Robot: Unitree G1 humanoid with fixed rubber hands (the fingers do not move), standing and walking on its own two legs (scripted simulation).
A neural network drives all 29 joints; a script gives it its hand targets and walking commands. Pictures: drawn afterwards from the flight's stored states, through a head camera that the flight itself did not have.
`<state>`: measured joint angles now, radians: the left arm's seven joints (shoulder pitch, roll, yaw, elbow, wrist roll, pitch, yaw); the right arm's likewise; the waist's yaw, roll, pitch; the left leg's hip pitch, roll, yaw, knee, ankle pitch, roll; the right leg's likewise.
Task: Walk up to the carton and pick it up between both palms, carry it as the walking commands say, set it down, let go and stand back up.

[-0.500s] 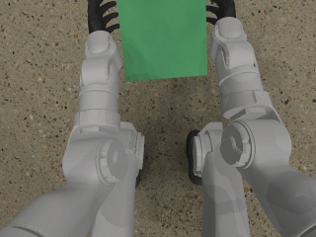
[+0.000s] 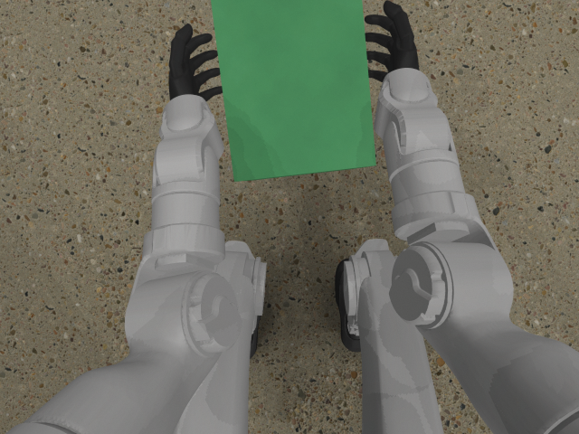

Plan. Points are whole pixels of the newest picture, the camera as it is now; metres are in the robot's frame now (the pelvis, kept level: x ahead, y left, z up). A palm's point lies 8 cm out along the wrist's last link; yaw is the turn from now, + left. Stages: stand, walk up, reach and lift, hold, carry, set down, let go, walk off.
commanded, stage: reach and lift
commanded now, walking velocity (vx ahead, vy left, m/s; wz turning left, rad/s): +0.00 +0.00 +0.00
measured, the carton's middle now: (294, 91) +0.53 +0.01 -0.16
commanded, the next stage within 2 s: none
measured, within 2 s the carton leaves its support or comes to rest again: neither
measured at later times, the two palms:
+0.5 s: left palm (172, 91) +0.48 +0.12 +0.00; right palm (428, 59) +0.50 -0.12 +0.00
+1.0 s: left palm (140, 79) +0.46 +0.12 +0.07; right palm (467, 39) +0.48 -0.12 +0.07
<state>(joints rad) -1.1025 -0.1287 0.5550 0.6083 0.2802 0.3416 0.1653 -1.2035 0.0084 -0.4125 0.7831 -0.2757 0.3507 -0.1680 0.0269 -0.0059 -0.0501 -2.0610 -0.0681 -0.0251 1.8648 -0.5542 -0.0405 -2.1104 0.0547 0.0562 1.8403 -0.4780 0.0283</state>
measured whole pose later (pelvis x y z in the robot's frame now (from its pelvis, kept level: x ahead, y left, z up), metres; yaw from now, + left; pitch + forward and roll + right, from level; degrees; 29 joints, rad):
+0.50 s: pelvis +0.01 +0.00 +0.05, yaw +0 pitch +40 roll +2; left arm -0.99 -0.17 0.57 0.61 0.31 0.36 0.17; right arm -1.10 0.07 -0.43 0.77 -0.33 0.36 -0.18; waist 0.03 -0.01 -0.12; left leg -1.86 -0.06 -0.02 1.70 -0.54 -0.04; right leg -1.91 0.06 0.07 1.69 -0.47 0.02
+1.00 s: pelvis +0.02 +0.00 +0.11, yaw -1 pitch +35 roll +2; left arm -0.87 -0.21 0.54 0.61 0.31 0.35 0.21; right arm -0.97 0.12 -0.44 0.75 -0.34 0.34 -0.19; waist 0.03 0.00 -0.15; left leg -1.61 -0.05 -0.03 1.52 -0.51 -0.03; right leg -1.66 0.06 0.07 1.50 -0.45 0.02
